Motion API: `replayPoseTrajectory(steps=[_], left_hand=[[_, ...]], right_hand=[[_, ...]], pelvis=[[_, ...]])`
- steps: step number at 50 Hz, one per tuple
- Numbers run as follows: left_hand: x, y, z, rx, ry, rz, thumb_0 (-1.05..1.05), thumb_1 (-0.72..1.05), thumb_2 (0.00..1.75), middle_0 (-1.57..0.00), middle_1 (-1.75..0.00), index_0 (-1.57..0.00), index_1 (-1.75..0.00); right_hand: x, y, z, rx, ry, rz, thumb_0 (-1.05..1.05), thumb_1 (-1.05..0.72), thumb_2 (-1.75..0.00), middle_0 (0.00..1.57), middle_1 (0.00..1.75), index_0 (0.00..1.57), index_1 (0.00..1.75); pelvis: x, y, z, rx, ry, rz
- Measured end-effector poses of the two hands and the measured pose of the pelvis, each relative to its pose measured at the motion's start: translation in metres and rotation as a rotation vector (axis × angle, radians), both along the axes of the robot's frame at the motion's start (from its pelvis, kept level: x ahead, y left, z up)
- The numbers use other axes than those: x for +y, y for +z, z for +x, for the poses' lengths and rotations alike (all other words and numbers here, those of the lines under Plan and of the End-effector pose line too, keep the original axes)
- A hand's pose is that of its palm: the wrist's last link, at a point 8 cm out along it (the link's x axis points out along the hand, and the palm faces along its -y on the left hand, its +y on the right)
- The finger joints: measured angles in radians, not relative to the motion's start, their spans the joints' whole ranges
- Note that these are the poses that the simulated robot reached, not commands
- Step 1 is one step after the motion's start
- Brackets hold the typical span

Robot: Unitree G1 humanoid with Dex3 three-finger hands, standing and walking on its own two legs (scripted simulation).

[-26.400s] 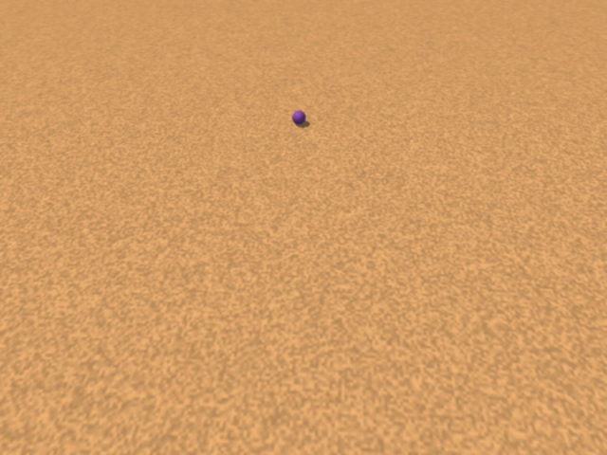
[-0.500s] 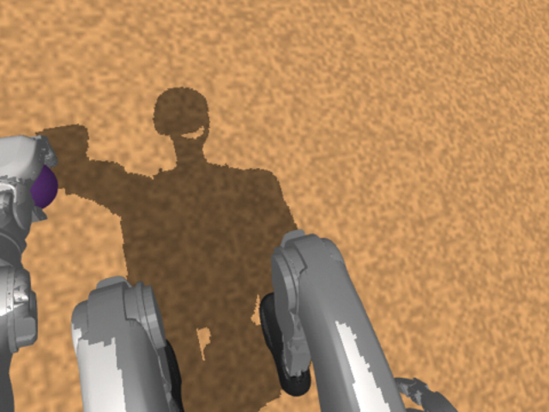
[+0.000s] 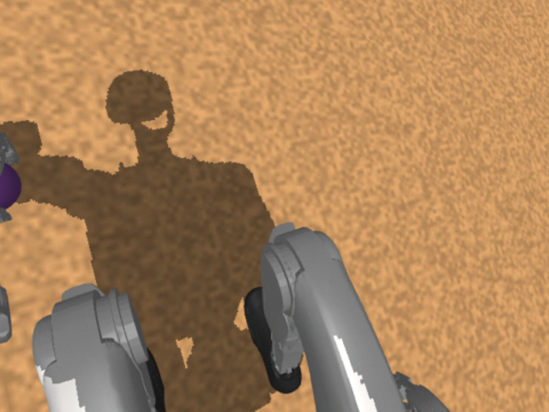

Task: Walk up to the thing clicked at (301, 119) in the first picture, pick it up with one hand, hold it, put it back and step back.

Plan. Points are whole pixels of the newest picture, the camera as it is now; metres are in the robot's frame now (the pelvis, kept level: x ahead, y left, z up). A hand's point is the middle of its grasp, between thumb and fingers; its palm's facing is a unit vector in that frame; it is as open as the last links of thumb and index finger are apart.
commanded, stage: rest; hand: left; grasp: from above
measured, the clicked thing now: out of the picture +0.48 +0.28 -0.22
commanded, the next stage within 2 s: open in 1.14 s
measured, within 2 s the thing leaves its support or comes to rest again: rests again in 1.48 s
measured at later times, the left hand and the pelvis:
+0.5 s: hand out of the picture +0.48 +0.27 -0.23, palm faces -0.45 -0.11 -0.89, open 9.8 cm; pelvis +0.00 +0.00 -0.01, yaw -3 degrees
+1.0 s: hand (5, 190) +0.48 +0.27 -0.25, palm faces -0.45 -0.11 -0.88, open 9.8 cm; pelvis +0.00 +0.01 -0.01, yaw -4 degrees
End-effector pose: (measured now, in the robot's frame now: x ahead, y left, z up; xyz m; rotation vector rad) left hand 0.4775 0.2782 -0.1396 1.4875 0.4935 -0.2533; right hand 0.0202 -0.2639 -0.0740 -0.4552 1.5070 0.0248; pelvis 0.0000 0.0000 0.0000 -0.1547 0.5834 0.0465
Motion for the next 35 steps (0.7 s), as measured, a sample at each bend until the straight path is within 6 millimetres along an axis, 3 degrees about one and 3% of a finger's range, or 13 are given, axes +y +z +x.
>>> replayPoseTrajectory(steps=[19,35], left_hand=[[-0.001,-0.030,0.005,-0.001,0.003,-0.024,0.00,-0.04,0.58,-0.58,-0.71,-0.69,-0.71],[-0.002,-0.043,0.008,-0.002,0.014,-0.024,0.00,-0.03,0.54,-0.60,-0.70,-0.71,-0.68]], right_hand=[[0.000,0.011,-0.014,0.029,0.048,-0.006,0.00,-0.91,-0.89,0.20,0.30,0.20,0.30],[0.008,0.017,-0.009,0.020,0.096,0.016,0.00,-0.91,-0.90,0.20,0.30,0.20,0.30]], pelvis=[[0.002,-0.010,-0.001,-0.034,-0.020,-0.031],[0.004,-0.010,-0.001,-0.048,-0.027,-0.048]])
